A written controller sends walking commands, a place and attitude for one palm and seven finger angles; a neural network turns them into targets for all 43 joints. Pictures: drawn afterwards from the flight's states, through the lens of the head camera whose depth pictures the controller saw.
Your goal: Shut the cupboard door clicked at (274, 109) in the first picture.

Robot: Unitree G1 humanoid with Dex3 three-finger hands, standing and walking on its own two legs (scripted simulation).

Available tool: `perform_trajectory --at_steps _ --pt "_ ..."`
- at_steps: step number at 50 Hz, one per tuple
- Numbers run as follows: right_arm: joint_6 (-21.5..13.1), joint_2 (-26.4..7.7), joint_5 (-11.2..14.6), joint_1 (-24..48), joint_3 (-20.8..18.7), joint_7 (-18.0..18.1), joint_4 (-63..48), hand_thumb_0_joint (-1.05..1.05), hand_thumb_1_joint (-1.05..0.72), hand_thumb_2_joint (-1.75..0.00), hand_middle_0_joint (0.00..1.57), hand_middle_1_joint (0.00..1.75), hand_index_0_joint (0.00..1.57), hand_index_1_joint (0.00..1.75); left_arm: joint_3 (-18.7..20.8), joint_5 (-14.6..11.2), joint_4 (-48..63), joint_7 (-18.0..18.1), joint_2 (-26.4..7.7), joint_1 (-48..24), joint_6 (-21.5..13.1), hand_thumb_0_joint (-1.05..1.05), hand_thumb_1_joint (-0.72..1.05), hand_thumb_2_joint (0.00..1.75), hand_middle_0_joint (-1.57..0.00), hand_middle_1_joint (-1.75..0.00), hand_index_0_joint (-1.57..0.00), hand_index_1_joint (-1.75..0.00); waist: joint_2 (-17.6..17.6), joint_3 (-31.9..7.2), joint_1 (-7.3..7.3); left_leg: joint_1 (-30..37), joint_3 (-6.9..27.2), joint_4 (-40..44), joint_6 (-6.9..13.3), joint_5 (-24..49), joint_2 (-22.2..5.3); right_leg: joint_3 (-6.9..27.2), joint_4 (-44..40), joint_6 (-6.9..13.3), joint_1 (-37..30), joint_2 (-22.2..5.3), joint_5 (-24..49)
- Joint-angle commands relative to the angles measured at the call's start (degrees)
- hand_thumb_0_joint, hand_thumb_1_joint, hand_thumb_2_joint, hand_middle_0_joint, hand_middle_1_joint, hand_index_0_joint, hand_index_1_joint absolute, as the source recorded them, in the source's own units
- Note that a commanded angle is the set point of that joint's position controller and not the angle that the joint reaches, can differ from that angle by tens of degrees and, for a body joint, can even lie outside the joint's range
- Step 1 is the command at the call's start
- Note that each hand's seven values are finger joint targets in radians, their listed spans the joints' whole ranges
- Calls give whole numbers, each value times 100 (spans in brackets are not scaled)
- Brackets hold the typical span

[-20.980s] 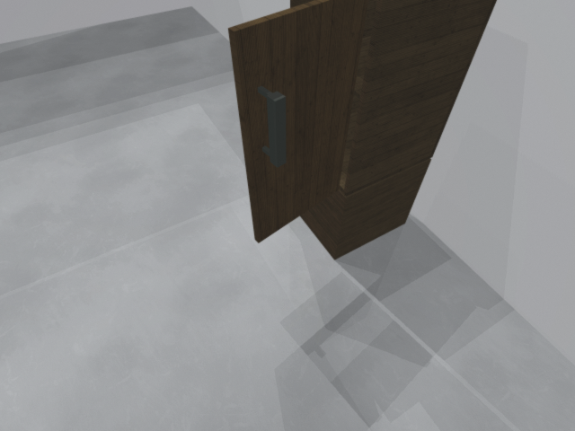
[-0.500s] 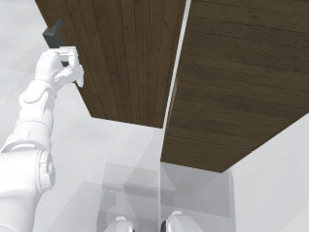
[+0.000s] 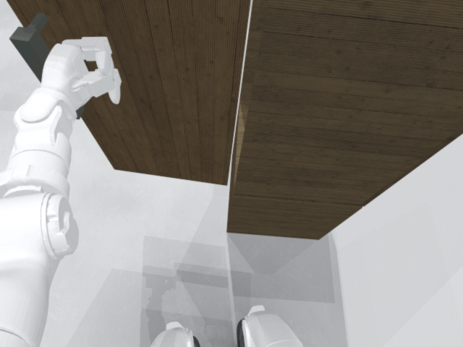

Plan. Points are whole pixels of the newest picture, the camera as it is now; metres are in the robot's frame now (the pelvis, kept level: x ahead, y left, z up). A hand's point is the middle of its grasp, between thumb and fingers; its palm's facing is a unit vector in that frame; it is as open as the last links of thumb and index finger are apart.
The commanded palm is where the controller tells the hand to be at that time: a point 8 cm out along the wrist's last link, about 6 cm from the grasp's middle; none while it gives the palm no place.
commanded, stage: push the door shut along its arc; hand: left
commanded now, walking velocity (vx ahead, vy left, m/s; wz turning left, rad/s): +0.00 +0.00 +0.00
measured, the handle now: (59, 70) +0.57 +0.21 +0.10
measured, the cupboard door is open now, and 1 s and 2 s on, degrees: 86 62 61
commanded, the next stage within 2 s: pull the fist back off the door in 0.76 s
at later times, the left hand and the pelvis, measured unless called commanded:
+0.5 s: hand (122, 65) +0.56 +0.11 +0.12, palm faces -0.36 -0.93 +0.00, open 3.1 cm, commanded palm +0.59 +0.13 +0.11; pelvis +0.00 +0.00 -0.02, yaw +1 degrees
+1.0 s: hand (138, 40) +0.62 +0.08 +0.12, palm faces -0.03 -1.00 +0.09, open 3.1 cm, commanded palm +0.60 +0.09 +0.11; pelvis +0.00 +0.00 -0.03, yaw +0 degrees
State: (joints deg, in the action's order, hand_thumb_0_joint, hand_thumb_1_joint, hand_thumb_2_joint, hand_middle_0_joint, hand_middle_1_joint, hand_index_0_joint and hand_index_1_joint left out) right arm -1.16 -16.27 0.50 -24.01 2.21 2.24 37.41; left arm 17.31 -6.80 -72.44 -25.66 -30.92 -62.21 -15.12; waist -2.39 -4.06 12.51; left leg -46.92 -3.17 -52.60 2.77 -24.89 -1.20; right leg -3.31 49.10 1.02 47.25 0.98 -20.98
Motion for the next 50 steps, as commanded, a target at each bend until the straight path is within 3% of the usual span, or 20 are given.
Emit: perform_trajectory --at_steps 1,2,5,6,8,9,11,12,16,17,18,30,34,37,43,44,45,46,48,50 --pt "-49 -1124 -16 -1003 -400 154 -222 0 -90 -90 20 30 20 30 105 -157 1296 -112 -1306 -3062 -360 0 90 90 -130 -150 -130 -150 -368 -2805 132 2024 665 398 -66 2504 26 184 -421 49 -934 132 1996" --pt "-56 -1124 -27 -975 -425 147 -186 0 -90 -90 20 30 20 30 69 -143 1290 -161 -1251 -3078 -356 0 90 90 -130 -150 -130 -150 -535 -2894 128 2228 697 362 -93 2549 -1 180 -432 39 -750 127 1930" --pt "-53 -1153 -31 -1021 -414 180 -79 0 -90 -90 20 30 20 30 2 -140 1124 -217 -1290 -3408 -277 0 90 90 -130 -150 -130 -150 -360 -2676 290 2054 723 315 -67 2318 -10 169 -460 30 -577 134 1744" --pt "-82 -1130 -34 -1031 -407 197 -80 0 -90 -90 20 30 20 30 -102 -190 1188 -246 -1120 -3523 -290 0 90 90 -130 -150 -130 -150 -439 -2745 320 2172 720 288 -54 2476 11 139 -430 47 -532 146 1825" --pt "-78 -1171 -46 -1048 -403 207 0 0 -90 -90 20 30 20 30 -3 -154 1064 -273 -1326 -3571 -233 0 90 90 -130 -150 -130 -150 -575 -2807 303 2195 757 233 -78 2486 -16 149 -413 58 -421 136 1776" --pt "-87 -1141 -43 -1026 -400 202 24 0 -90 -90 20 30 20 30 -295 -141 973 -304 -971 -3664 -185 0 90 90 -130 -150 -130 -150 -570 -2715 406 2224 779 220 -74 2448 -16 121 -412 53 -239 142 1700" --pt "-127 -1137 -70 -1068 -407 210 92 0 -90 -90 20 30 20 30 -415 -183 1100 -288 -775 -4014 -192 0 90 90 -130 -150 -130 -150 -836 -2748 473 2458 843 158 -83 2617 -30 52 -355 79 40 153 1604" --pt "-123 -1180 -91 -1080 -421 202 132 0 -90 -90 20 30 20 30 -295 -134 1063 -278 -991 -4034 -179 0 90 90 -130 -150 -130 -150 -870 -2896 433 2541 894 111 -116 2658 -57 60 -323 80 111 149 1565" --pt "-174 -1168 -114 -1130 -424 210 255 0 -90 -90 20 30 20 30 -621 -122 979 -222 -500 -4442 -113 0 90 90 -130 -150 -130 -150 -928 -2805 636 2685 996 9 -98 2773 -92 -25 -245 98 566 165 1405" --pt "-170 -1191 -134 -1093 -424 192 274 0 -90 -90 20 30 20 30 -594 -73 933 -213 -590 -4498 -89 0 90 90 -130 -150 -130 -150 -1007 -2914 590 2650 1020 -40 -125 2698 -85 0 -203 101 638 164 1334" --pt "-178 -1189 -132 -1099 -423 189 311 0 -90 -90 20 30 20 30 -668 -55 820 -193 -477 -4560 -43 0 90 90 -130 -150 -130 -150 -925 -2816 679 2593 1019 -71 -100 2627 -90 -10 -212 98 744 166 1310" --pt "-204 -1208 -176 -1237 -360 152 367 0 -90 -90 20 30 20 30 -564 227 463 -178 -880 -5261 136 0 90 90 -130 -150 -130 -150 -939 -3102 865 1922 915 -446 -34 2339 -40 -55 80 117 787 227 1290" --pt "-203 -1205 -186 -1301 -361 136 417 0 -90 -90 20 30 20 30 -671 270 450 -202 -760 -5452 201 0 90 90 -130 -150 -130 -150 -1123 -3219 938 2076 938 -550 -31 2490 -59 -101 154 127 1028 253 1312" --pt "-214 -1210 -205 -1335 -334 131 438 0 -90 -90 20 30 20 30 -609 290 420 -222 -919 -5612 242 0 90 90 -130 -150 -130 -150 -1213 -3306 941 2000 903 -613 -24 2489 -37 -102 200 137 1000 282 1329" --pt "-215 -1186 -219 -1389 -346 117 529 0 -90 -90 20 30 20 30 -792 347 289 -241 -655 -5754 348 0 90 90 -130 -150 -130 -150 -1240 -3295 1048 1998 871 -700 -4 2557 -23 -157 231 144 1152 309 1392" --pt "-280 -1000 -351 -1799 -209 15 247 0 -90 -90 20 30 20 30 648 -53 391 999 -1150 -5899 494 0 90 90 -130 -150 -130 -150 -1506 -3248 820 1327 1027 -593 -98 2429 -181 1 104 95 779 204 1370" --pt "-300 -992 -388 -1831 -200 -130 223 0 -90 -90 20 30 20 30 390 132 225 1634 -798 -5653 590 0 90 90 -130 -150 -130 -150 -1456 -3272 821 1256 1088 -514 -141 2353 -190 0 168 61 742 193 1302" --pt "-294 -981 -475 -1960 -245 -230 187 0 -90 -90 20 30 20 30 536 213 239 2171 -669 -5495 564 0 90 90 -130 -150 -130 -150 -1013 -3277 880 1276 1169 -468 -137 2384 -205 -64 161 3 678 191 1312" --pt "-254 -928 -680 -2068 -302 -481 81 0 -90 -90 20 30 20 30 372 741 801 3097 -370 -5411 256 0 90 90 -130 -150 -130 -150 -1356 -3503 791 1473 1123 -515 -176 2792 -186 -47 216 -18 758 165 1495" --pt "-156 -948 -735 -2193 -413 -693 105 0 -90 -90 20 30 20 30 -20 1309 1068 3369 -278 -5186 -72 0 90 90 -130 -150 -130 -150 -1433 -3861 770 1944 1153 -517 -246 3286 -183 -48 236 9 672 172 1739"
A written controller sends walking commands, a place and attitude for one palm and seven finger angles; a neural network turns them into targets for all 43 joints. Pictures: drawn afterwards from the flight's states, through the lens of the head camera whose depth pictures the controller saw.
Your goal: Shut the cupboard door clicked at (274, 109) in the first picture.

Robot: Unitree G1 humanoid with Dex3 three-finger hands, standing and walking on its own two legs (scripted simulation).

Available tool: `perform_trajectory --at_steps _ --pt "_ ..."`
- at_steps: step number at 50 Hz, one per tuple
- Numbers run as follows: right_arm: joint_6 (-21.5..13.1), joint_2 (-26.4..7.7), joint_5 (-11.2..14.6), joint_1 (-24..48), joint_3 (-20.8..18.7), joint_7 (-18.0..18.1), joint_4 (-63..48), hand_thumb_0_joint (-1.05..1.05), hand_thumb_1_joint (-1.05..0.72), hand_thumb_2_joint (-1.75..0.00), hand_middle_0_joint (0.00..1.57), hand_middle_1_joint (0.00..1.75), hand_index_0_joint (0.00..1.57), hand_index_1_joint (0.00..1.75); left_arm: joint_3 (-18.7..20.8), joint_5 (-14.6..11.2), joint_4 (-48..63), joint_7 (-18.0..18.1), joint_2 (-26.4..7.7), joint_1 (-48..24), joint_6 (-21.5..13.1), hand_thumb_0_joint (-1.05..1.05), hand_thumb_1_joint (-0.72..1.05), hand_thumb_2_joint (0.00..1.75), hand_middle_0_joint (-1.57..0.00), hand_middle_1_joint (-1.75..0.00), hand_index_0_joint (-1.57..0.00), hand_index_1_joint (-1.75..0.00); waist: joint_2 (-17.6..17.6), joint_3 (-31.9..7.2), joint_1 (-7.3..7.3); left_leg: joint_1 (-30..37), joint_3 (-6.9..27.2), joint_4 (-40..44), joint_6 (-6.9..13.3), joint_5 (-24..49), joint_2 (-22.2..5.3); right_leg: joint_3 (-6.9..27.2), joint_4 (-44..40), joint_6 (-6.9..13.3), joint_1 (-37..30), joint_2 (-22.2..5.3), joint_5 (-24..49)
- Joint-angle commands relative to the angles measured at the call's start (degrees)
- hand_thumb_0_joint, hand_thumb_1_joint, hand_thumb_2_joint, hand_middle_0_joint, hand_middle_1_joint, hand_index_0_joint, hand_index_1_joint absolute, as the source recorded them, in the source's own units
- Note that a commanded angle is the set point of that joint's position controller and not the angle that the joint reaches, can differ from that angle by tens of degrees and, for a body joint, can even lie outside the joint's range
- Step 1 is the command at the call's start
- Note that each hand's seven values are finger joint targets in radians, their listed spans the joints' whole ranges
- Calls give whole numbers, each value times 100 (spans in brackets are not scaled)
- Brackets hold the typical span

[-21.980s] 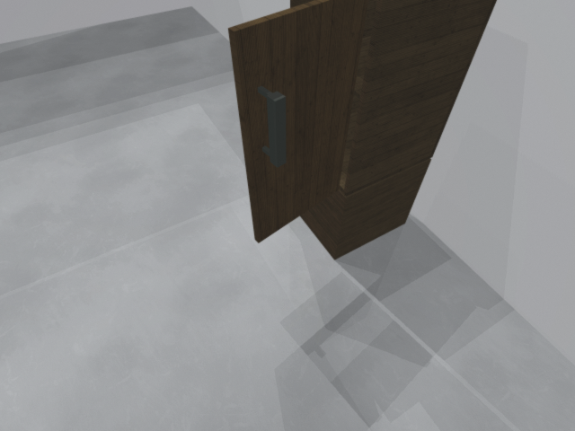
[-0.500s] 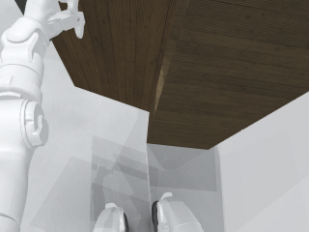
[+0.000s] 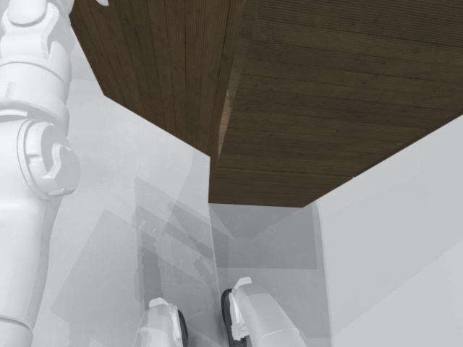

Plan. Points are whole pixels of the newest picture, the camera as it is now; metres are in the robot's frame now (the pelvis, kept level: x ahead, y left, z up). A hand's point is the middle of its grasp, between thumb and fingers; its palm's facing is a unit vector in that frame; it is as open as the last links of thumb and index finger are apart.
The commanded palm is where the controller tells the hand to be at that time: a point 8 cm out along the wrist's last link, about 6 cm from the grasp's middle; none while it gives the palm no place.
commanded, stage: pull the fist back off the door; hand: left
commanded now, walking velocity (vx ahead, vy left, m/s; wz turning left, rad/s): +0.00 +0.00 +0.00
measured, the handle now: out of the picture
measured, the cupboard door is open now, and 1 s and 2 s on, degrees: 62 61 61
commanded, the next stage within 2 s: draw the hand back to the body in 0.74 s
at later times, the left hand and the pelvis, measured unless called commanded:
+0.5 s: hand (122, 15) +0.56 +0.05 +0.13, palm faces -0.03 -1.00 -0.02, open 3.1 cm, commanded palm +0.53 +0.10 +0.14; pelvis +0.03 -0.01 +0.04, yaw +0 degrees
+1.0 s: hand (111, 39) +0.51 +0.07 +0.15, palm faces -0.02 -1.00 -0.01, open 3.1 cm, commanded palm +0.45 +0.13 +0.16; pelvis +0.01 -0.02 +0.04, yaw +0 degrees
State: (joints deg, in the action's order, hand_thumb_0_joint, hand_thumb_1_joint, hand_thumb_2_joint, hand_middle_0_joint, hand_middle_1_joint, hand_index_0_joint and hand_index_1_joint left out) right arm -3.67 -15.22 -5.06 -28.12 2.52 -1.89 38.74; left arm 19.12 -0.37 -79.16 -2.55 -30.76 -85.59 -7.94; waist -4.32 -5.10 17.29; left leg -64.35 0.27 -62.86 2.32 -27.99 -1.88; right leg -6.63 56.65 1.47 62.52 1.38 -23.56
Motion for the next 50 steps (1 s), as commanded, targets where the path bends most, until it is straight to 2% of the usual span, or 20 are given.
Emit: perform_trajectory --at_steps 1,7,9,12,14,17,19,21,23,24,26,27,29,30,33,36,38,43,46,50 --pt "144 -1081 -170 -1821 -483 -308 -9 0 -90 -90 20 30 20 30 -331 709 1700 998 -213 -2853 -875 0 90 90 -130 -150 -130 -150 -1132 -3808 362 3820 824 552 -211 3748 -98 281 -566 -43 -996 143 2153" --pt "372 -1081 51 -1732 -492 -229 -132 0 -90 -90 20 30 20 30 -28 291 1710 390 -516 -2276 -821 0 90 90 -130 -150 -130 -150 -926 -3729 42 3671 469 1045 -118 3273 60 395 -1015 -17 -2195 173 2604" --pt "370 -1011 70 -1647 -477 -219 -156 0 -90 -90 20 30 20 30 -157 157 1667 367 -191 -1954 -921 0 90 90 -130 -150 -130 -150 -710 -3363 26 3546 381 1156 -98 3109 83 405 -1146 -39 -2320 185 2614" --pt "353 -997 86 -1564 -492 -207 -158 0 -90 -90 20 30 20 30 -66 18 1698 441 -108 -1500 -1178 0 90 90 -130 -150 -130 -150 -444 -3002 -56 3408 287 1312 -79 2945 106 434 -1263 -48 -2519 186 2660" --pt "361 -984 86 -1557 -523 -218 -156 0 -90 -90 20 30 20 30 -47 33 1696 482 -74 -1167 -1331 0 90 90 -130 -150 -130 -150 -185 -2944 -123 3328 257 1369 -68 2986 124 452 -1251 -49 -2724 172 2795" --pt "374 -948 110 -1448 -580 -234 -245 0 -90 -90 20 30 20 30 -16 12 2064 499 38 -559 -1537 0 90 90 -130 -150 -130 -150 -333 -3143 -390 3605 156 1426 -96 3450 157 465 -1226 -27 -3038 151 3262" --pt "426 -926 148 -1382 -609 -237 -294 0 -90 -90 20 30 20 30 -29 -9 2052 479 125 -69 -1561 0 90 90 -130 -150 -130 -150 -39 -3023 -491 3535 105 1499 -97 3526 162 471 -1246 -36 -3271 146 3445" --pt "459 -880 203 -1289 -645 -219 -341 0 -90 -90 20 30 20 30 -314 -59 2309 450 498 -13 -1582 0 90 90 -130 -150 -130 -150 -10 -2944 -476 3678 44 1548 -79 3601 165 474 -1304 -57 -3327 129 3567" --pt "480 -884 224 -1157 -652 -199 -352 0 -90 -90 20 30 20 30 -243 -146 2584 463 447 85 -1620 0 90 90 -130 -150 -130 -150 -49 -2996 -585 3777 27 1624 -100 3573 173 500 -1337 -59 -3444 126 3573" --pt "478 -849 252 -1076 -666 -183 -372 0 -90 -90 20 30 20 30 -323 -187 2655 462 600 155 -1646 0 90 90 -130 -150 -130 -150 112 -2965 -576 3798 -5 1636 -86 3521 176 500 -1361 -72 -3487 130 3590" --pt "455 -821 274 -963 -670 -141 -376 0 -90 -90 20 30 20 30 -437 -244 3006 476 708 -19 -1758 0 90 90 -130 -150 -130 -150 -22 -2950 -565 3925 -44 1659 -79 3480 186 520 -1371 -78 -3523 115 3618" --pt "440 -821 283 -889 -679 -126 -337 0 -90 -90 20 30 20 30 -331 -254 3068 479 581 88 -1815 0 90 90 -130 -150 -130 -150 -11 -3058 -657 3954 -29 1669 -90 3432 198 545 -1365 -75 -3608 112 3611" --pt "407 -786 308 -762 -682 -103 -354 0 -90 -90 20 30 20 30 -403 -276 3168 444 685 396 -1877 0 90 90 -130 -150 -130 -150 139 -3078 -716 3945 -69 1701 -82 3476 206 558 -1346 -78 -3777 97 3763" --pt "394 -751 328 -669 -671 -103 -357 0 -90 -90 20 30 20 30 -586 -293 3139 398 902 539 -1867 0 90 90 -130 -150 -130 -150 129 -2947 -710 3924 -97 1731 -78 3386 216 562 -1388 -84 -3773 87 3737" --pt "391 -746 401 -514 -671 -66 -320 0 -90 -90 20 30 20 30 -766 -317 2933 323 1084 745 -1800 0 90 90 -130 -150 -130 -150 254 -2574 -703 3913 -79 1792 -87 3106 197 540 -1448 -85 -3571 78 3392" --pt "375 -756 439 -408 -639 -13 -251 0 -90 -90 20 30 20 30 -922 -409 2669 337 1238 294 -1697 0 90 90 -130 -150 -130 -150 417 -2114 -531 3741 -71 1873 -78 2528 213 560 -1580 -102 -3339 68 2930" --pt "321 -790 436 -324 -610 25 -197 0 -90 -90 20 30 20 30 -831 -417 2518 388 1054 -24 -1698 0 90 90 -130 -150 -130 -150 448 -2049 -475 3563 -26 1891 -77 2117 236 604 -1594 -104 -3259 38 2586" --pt "184 -799 388 -239 -558 35 -186 0 -90 -90 20 30 20 30 -640 -347 2236 432 791 -85 -1884 0 90 90 -130 -150 -130 -150 341 -2333 -514 3431 31 1795 -75 1970 257 647 -1460 -90 -3198 4 2359" --pt "228 -837 416 -210 -564 35 -452 0 -90 -90 20 30 20 30 -78 -339 2377 320 224 990 -1877 0 90 90 -130 -150 -130 -150 342 -2911 -995 3434 -59 1890 -78 2333 289 674 -1361 -44 -3933 9 2785" --pt "326 -746 554 28 -563 64 -847 0 -90 -90 20 30 20 30 -167 -487 3456 21 316 2014 -1708 0 90 90 -130 -150 -130 -150 365 -3020 -1305 3532 -234 2124 -59 2608 280 675 -1499 -40 -4689 25 3344"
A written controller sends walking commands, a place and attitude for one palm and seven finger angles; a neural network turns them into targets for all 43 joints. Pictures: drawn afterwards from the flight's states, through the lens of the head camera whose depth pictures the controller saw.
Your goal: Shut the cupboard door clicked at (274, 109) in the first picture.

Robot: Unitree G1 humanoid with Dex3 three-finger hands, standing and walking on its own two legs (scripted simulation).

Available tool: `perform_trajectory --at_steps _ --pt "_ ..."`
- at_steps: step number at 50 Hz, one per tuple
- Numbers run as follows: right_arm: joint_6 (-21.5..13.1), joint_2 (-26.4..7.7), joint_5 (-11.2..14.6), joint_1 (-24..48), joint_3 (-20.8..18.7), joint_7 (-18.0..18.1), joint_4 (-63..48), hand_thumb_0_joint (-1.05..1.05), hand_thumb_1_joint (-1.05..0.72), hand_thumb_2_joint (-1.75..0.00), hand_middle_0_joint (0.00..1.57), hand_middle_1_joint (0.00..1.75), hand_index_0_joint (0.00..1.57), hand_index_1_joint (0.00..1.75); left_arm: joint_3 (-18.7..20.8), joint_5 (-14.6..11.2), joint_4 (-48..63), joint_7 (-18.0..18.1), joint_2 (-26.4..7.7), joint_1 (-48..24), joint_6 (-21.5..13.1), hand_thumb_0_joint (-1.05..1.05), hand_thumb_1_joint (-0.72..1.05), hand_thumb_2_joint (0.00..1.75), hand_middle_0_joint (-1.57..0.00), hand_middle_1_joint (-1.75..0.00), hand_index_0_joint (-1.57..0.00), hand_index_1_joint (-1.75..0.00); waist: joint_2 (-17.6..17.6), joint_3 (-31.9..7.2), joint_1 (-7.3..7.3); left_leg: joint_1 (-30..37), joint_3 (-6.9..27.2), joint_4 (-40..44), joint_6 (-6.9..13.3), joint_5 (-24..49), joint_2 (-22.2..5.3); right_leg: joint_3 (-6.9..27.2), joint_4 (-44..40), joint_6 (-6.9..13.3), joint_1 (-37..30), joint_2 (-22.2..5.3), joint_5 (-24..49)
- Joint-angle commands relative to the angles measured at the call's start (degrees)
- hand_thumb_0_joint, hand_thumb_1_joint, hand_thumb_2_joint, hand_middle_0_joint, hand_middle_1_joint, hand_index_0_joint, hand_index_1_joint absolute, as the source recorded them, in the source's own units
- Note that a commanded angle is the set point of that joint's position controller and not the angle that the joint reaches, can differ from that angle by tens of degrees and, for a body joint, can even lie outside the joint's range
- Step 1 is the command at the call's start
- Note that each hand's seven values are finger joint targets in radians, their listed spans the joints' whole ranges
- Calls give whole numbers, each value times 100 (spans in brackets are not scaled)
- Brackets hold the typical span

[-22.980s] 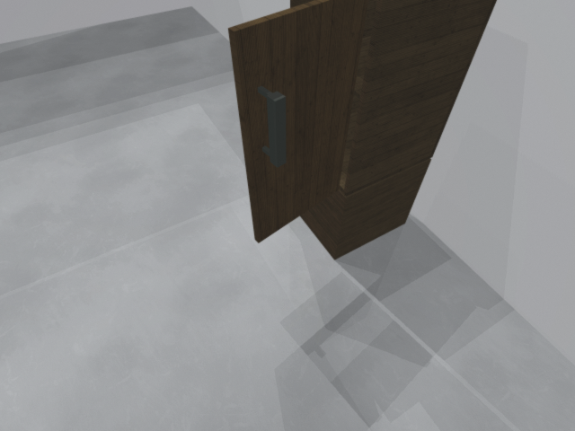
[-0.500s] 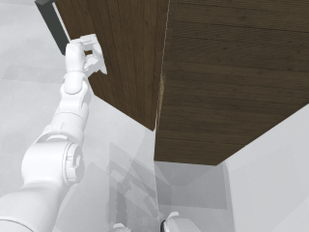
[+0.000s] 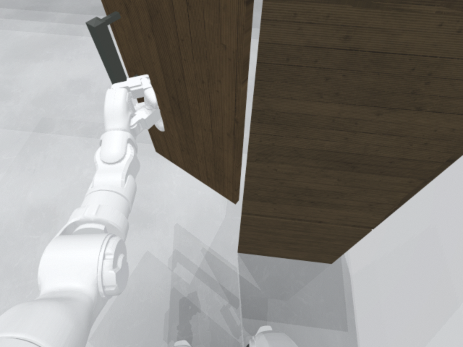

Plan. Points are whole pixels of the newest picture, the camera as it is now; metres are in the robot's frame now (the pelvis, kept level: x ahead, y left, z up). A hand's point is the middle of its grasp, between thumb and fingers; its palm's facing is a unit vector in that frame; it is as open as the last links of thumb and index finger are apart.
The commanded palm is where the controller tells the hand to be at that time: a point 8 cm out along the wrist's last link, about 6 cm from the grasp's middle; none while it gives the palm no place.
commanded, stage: draw the hand back to the body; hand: left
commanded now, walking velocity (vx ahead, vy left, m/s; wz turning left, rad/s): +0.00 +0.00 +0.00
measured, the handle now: (119, 55) +0.68 +0.18 +0.09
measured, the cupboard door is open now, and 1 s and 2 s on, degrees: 61 61 61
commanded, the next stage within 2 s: step back with the hand held close in 1.44 s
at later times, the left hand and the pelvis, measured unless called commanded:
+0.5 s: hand (76, 182) +0.33 +0.17 +0.15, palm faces +0.08 -0.98 -0.16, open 3.1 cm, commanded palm +0.29 +0.23 +0.16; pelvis +0.00 +0.01 +0.03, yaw +1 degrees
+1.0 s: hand out of the picture +0.21 +0.28 +0.19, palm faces +0.43 -0.82 -0.36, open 5.6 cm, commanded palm +0.16 +0.32 +0.21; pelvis +0.02 +0.02 +0.04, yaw +2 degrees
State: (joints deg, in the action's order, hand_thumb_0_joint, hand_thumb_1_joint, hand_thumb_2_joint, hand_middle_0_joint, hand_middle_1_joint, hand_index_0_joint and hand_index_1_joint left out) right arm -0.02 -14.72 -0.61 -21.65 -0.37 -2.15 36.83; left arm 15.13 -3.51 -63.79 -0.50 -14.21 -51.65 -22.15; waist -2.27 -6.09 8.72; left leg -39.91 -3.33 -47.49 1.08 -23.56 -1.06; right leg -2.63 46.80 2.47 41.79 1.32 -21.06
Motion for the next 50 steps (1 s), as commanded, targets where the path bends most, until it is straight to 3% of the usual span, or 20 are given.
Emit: perform_trajectory --at_steps 1,3,5,7,9,10,12,14,18,19,21,24,29,31,35,38,40,41,45,50 --pt "-37 -778 152 -569 -282 108 -726 0 -90 -90 20 30 20 30 93 -276 2214 -252 -1151 -1119 -232 0 90 90 -130 -150 -130 -150 273 -2902 -427 1237 124 637 82 2291 175 248 -566 -146 -2690 49 3195" --pt "-48 -784 232 -407 -294 152 -789 0 -90 -90 20 30 20 30 80 -495 2838 -355 -1122 -701 -84 0 90 90 -130 -150 -130 -150 388 -2549 -488 1328 77 801 94 2132 153 242 -785 -166 -2789 62 3136" --pt "-99 -736 279 -241 -277 209 -797 0 -90 -90 20 30 20 30 -259 -611 3311 -437 -793 -628 70 0 90 90 -130 -150 -130 -150 404 -2126 -393 1481 75 973 110 1810 136 220 -1015 -196 -2639 54 2763" --pt "-157 -744 314 -82 -254 296 -747 0 -90 -90 20 30 20 30 -212 -673 3625 -469 -944 -418 175 0 90 90 -130 -150 -130 -150 249 -1753 -441 1652 92 1132 122 1553 122 229 -1208 -194 -2520 29 2333" --pt "-230 -710 327 94 -209 360 -720 0 -90 -90 20 30 20 30 -363 -695 3829 -529 -843 -314 290 0 90 90 -130 -150 -130 -150 156 -1448 -434 1745 130 1277 126 1251 125 225 -1364 -184 -2387 9 1872" --pt "-273 -720 328 144 -214 388 -701 0 -90 -90 20 30 20 30 -300 -728 3944 -551 -932 -203 338 0 90 90 -130 -150 -130 -150 308 -1426 -461 1810 152 1327 138 1220 120 230 -1427 -186 -2456 2 1792" --pt "-343 -684 363 360 -171 438 -764 0 -90 -90 20 30 20 30 -283 -791 4301 -645 -979 266 411 0 90 90 -130 -150 -130 -150 4 -1496 -601 2005 148 1432 134 1226 140 247 -1483 -158 -2604 -40 1701" --pt "-422 -670 384 537 -139 475 -807 0 -90 -90 20 30 20 30 -318 -869 4520 -748 -952 635 531 0 90 90 -127 -147 -127 -147 246 -1306 -657 2074 193 1558 126 1231 122 189 -1543 -152 -2671 -44 1657" --pt "-537 -662 443 931 -78 536 -972 0 -90 -90 20 30 20 30 -297 -1026 5075 -935 -953 1418 883 0 90 90 -116 -135 -116 -135 284 -1052 -807 2282 228 1744 116 1300 112 149 -1658 -147 -2817 -94 1691" --pt "-451 -473 406 1223 -69 617 -1079 0 -90 -90 20 30 20 30 -723 -463 5752 -454 -966 1547 866 0 90 90 -113 -132 -113 -132 264 -927 -853 2534 188 1993 114 1364 145 352 -1954 -141 -2972 -214 1483" --pt "-357 -504 371 1360 -47 694 -1078 0 -90 -90 20 30 20 30 -705 -366 5987 -45 -874 2359 1090 0 90 90 -108 -126 -108 -126 444 -657 -893 2672 215 2169 122 1442 70 301 -2146 -152 -3176 -240 1468" --pt "-240 -479 350 1519 26 755 -1038 0 -90 -90 20 30 20 30 -503 -232 6360 232 -1052 2608 1297 0 90 90 -100 -117 -100 -117 476 -379 -894 2919 215 2421 110 1487 63 258 -2368 -166 -3300 -226 1498" --pt "-261 -398 272 1719 103 742 -1098 0 -90 -90 20 30 20 30 -494 -112 7460 417 -1052 3168 1444 0 90 90 -86 -102 -86 -102 -290 -360 -947 3496 244 2708 47 1957 53 160 -2561 -101 -3645 -195 1822" --pt "-293 -409 227 1725 100 727 -1100 0 -90 -90 20 30 20 30 -561 -91 7760 454 -979 3626 1501 0 90 90 -81 -96 -81 -96 -201 -334 -957 3589 291 2742 30 2222 28 133 -2601 -84 -3806 -178 1967" --pt "-331 -380 157 1784 105 694 -1126 0 -90 -90 20 30 20 30 -315 -71 8225 531 -1060 4386 1599 0 90 90 -69 -84 -69 -84 -23 -129 -1009 3657 329 2821 -5 2464 15 67 -2652 -97 -3890 -156 2121" --pt "-316 -376 143 1828 98 669 -1154 0 -90 -90 20 30 20 30 -139 -69 8513 543 -1107 4984 1642 0 90 90 -61 -75 -61 -75 -82 -25 -1059 3658 346 2838 -35 2614 -4 63 -2671 -95 -3945 -160 2160" --pt "-331 -363 117 1835 85 665 -1161 0 -90 -90 20 30 20 30 57 -60 8742 570 -1203 5301 1643 0 90 90 -56 -69 -56 -69 -140 -74 -1101 3668 336 2812 -43 2717 6 56 -2651 -101 -3996 -173 2236" --pt "-329 -396 104 1826 76 654 -1124 0 -90 -90 20 30 20 30 231 -68 8622 582 -1326 5675 1671 0 90 90 -53 -66 -53 -66 39 66 -1135 3537 341 2826 -46 2670 -3 54 -2689 -98 -4025 -174 2204" --pt "-389 -345 107 1861 40 645 -1146 0 -90 -90 20 30 20 30 559 -59 9269 623 -1459 6113 1604 0 90 90 -42 -54 -42 -54 -191 -77 -1181 3605 347 2781 -70 2855 -14 43 -2625 -112 -4051 -178 2226" --pt "-527 -345 106 1840 -19 631 -1097 0 -90 -90 20 30 20 30 1046 -95 9548 691 -1665 6993 1539 0 90 90 -28 -39 -28 -39 -66 91 -1240 3427 315 2756 -52 2711 -22 38 -2641 -137 -4000 -194 2126"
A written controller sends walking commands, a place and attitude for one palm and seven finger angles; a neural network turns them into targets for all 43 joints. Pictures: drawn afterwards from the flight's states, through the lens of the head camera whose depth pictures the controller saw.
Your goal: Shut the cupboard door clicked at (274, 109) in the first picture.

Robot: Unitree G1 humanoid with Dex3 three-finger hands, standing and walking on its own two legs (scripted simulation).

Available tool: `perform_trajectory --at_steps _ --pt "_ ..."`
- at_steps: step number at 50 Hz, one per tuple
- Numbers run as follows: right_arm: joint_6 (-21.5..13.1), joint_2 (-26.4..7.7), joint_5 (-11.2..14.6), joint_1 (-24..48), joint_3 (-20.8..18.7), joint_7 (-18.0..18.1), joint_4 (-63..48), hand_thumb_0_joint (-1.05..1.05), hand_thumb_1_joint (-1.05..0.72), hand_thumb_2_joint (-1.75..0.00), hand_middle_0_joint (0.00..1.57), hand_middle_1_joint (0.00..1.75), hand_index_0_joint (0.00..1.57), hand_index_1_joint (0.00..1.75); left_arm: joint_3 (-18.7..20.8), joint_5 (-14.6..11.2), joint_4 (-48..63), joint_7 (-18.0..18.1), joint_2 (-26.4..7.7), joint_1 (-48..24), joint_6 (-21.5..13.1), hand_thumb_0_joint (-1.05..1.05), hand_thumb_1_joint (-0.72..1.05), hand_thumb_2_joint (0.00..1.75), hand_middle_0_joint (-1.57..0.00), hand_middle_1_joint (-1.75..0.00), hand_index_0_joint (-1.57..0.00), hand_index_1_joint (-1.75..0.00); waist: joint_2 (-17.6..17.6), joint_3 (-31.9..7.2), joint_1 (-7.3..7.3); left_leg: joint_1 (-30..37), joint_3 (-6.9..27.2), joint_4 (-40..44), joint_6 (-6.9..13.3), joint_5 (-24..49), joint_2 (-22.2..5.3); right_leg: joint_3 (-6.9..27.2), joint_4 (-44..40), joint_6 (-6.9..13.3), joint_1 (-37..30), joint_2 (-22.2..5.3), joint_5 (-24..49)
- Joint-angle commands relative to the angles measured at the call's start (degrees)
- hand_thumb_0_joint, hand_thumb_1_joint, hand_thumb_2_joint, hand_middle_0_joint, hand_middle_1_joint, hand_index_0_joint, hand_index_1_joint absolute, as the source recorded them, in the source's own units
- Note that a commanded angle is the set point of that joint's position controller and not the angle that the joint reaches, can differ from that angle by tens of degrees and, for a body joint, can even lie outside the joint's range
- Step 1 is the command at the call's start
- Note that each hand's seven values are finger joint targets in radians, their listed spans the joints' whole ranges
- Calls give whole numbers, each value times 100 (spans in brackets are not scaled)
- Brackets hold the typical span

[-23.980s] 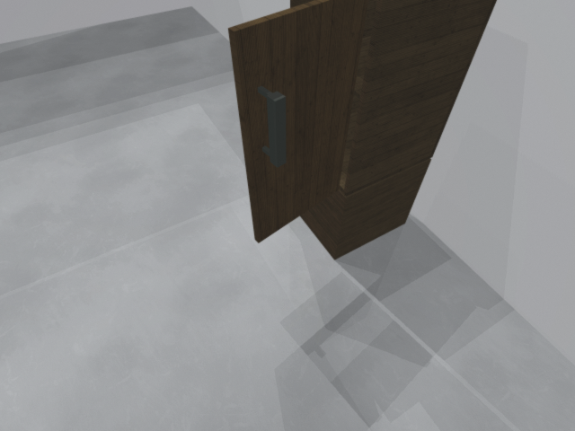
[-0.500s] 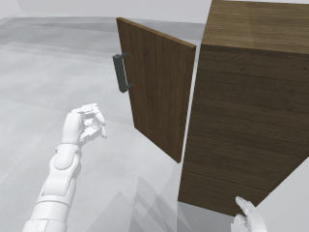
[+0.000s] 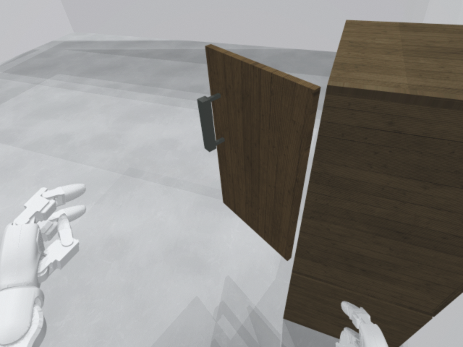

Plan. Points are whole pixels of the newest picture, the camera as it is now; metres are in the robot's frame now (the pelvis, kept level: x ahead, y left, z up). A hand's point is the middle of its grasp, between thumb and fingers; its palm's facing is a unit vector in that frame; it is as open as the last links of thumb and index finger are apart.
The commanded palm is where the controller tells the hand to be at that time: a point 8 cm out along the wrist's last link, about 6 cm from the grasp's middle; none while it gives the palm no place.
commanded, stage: draw the hand back to the body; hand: left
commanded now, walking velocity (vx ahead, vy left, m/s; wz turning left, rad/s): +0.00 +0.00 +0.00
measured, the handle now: (213, 122) +0.67 +0.14 +0.05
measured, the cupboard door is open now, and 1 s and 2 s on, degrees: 61 61 61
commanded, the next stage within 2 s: step back with the hand held close in 0.44 s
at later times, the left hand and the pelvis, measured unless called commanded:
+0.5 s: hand (52, 258) +0.18 +0.26 +0.16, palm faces +0.46 -0.81 -0.37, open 7.4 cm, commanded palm +0.13 +0.30 +0.17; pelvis -0.01 +0.00 +0.00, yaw +0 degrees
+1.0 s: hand (31, 266) +0.16 +0.28 +0.16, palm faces +0.39 -0.78 -0.48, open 7.4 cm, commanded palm +0.11 +0.32 +0.17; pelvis -0.04 +0.02 -0.01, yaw -2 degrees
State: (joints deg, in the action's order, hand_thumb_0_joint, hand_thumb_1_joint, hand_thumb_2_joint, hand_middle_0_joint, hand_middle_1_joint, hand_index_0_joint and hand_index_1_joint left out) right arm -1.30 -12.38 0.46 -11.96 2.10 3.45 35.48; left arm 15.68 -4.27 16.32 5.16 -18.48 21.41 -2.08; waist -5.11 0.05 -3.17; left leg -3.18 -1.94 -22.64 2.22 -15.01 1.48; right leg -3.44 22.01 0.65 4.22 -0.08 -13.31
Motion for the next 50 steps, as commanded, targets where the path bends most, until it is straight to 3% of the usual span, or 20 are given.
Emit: perform_trajectory --at_steps 1,3,6,8,13,19,28,29,30,32,34,39,41,42,46,50 --pt "-428 -612 -2 873 -279 67 -921 0 -90 -90 20 30 20 30 1116 -12 1491 135 -1337 -105 -473 0 90 90 -25 -36 -25 -36 209 -415 -68 -319 179 279 -168 1784 -288 126 -201 51 -218 -57 1269" --pt "-483 -590 20 888 -300 70 -932 0 -90 -90 20 30 20 30 1210 -18 1730 152 -1336 20 -533 0 90 90 -20 -30 -20 -30 66 -352 -68 -328 174 309 -173 1563 -293 135 -214 45 -135 -60 1050" --pt "-589 -670 9 831 -313 87 -816 0 -90 -90 20 30 20 30 856 38 1474 165 -1053 -250 -544 0 90 90 -20 -30 -20 -30 248 31 48 -419 209 390 -144 1142 -301 125 -322 39 184 -60 632" --pt "-634 -688 4 804 -338 125 -795 0 -90 -90 20 30 20 30 871 64 1521 209 -1112 -452 -571 0 90 90 -20 -30 -20 -30 161 -106 44 -324 201 411 -115 1017 -278 137 -299 38 178 -71 524" --pt "-711 -662 -14 822 -335 152 -770 0 -90 -90 20 30 20 30 982 56 1527 236 -1194 -343 -629 0 90 90 -20 -30 -20 -30 325 -273 -30 -345 202 399 -95 1035 -248 160 -277 47 -10 -90 557" --pt "-738 -587 -21 869 -297 133 -764 0 -90 -90 20 30 20 30 1084 51 1609 228 -1235 -214 -644 0 90 90 -20 -30 -20 -30 -104 -89 -66 -433 189 417 -152 1098 -257 172 -290 75 -38 -74 641" --pt "-692 -598 -12 867 -323 119 -791 0 -90 -90 20 30 20 30 1042 14 1452 181 -1157 -147 -634 0 90 90 -20 -30 -20 -30 207 -35 -40 -423 143 448 -105 874 -281 232 -425 44 40 -75 419" --pt "-561 -812 51 796 -399 95 -978 0 -90 -90 20 30 20 30 1580 44 1781 252 -1727 -658 -836 0 90 90 -20 -30 -20 -30 111 113 204 -879 317 120 20 345 -393 917 -701 99 533 -409 364" --pt "-494 -741 13 718 -401 105 -873 0 -90 -90 20 30 20 30 1277 52 1403 241 -1345 -123 -860 0 90 90 -20 -30 -20 -30 375 19 248 -804 366 -83 26 274 -369 1012 -804 159 714 -624 210" --pt "-408 -730 5 705 -425 87 -882 0 -90 -90 20 30 20 30 1152 105 1475 257 -1262 58 -958 0 90 90 -20 -30 -20 -30 518 -178 274 -830 377 -339 -4 399 -367 1090 -738 259 809 -833 351" --pt "-332 -769 10 642 -470 95 -906 0 -90 -90 20 30 20 30 1196 90 1523 309 -1297 267 -1011 0 90 90 -20 -30 -20 -30 419 -465 301 -860 428 -356 -36 648 -418 1011 -478 301 725 -869 697" --pt "-130 -822 40 659 -529 189 -1123 0 -90 -90 20 30 20 30 1470 40 1929 383 -1539 636 -1009 0 90 90 -20 -30 -20 -30 106 -1045 277 -998 574 -201 -147 2304 -685 588 567 122 232 -535 2160" --pt "-57 -832 41 674 -550 217 -1189 0 -90 -90 20 30 20 30 1646 28 1961 392 -1696 741 -971 0 90 90 -20 -30 -20 -30 156 -1149 259 -1067 576 -266 -174 2684 -747 581 756 87 188 -509 2436" --pt "-15 -799 51 632 -542 219 -1231 0 -90 -90 20 30 20 30 1567 22 1952 389 -1588 817 -956 0 90 90 -20 -30 -20 -30 213 -1140 276 -1160 586 -291 -201 2761 -776 591 849 97 153 -517 2514" --pt "37 -872 39 617 -578 232 -1304 0 -90 -90 20 30 20 30 1667 35 2044 405 -1659 930 -959 0 90 90 -20 -30 -20 -30 47 -1037 266 -1568 704 -143 -140 2193 -879 635 1005 59 250 -431 2011" --pt "20 -864 46 564 -546 248 -1328 0 -90 -90 20 30 20 30 1584 81 1929 431 -1529 842 -992 0 90 90 -20 -30 -20 -30 158 -585 301 -2509 890 279 85 429 -1026 663 1096 -38 196 -292 1007"
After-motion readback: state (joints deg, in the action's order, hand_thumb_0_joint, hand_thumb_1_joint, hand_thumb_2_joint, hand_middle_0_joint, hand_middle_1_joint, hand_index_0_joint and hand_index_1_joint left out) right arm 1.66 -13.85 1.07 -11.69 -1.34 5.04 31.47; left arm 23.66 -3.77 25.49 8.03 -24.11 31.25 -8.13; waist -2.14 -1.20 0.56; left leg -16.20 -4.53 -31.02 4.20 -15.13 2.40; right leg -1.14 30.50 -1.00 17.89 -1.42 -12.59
